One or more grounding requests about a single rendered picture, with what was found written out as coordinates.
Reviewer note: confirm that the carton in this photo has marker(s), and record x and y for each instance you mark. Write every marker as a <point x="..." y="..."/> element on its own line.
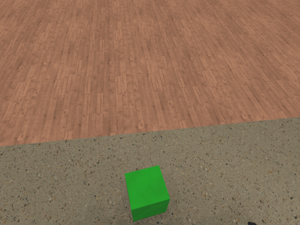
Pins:
<point x="147" y="192"/>

